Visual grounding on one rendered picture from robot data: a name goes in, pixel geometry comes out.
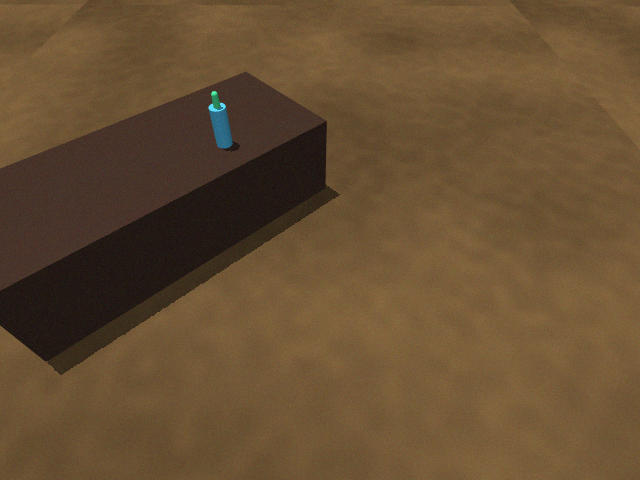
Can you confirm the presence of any bottle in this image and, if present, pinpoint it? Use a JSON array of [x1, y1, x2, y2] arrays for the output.
[[209, 91, 233, 148]]

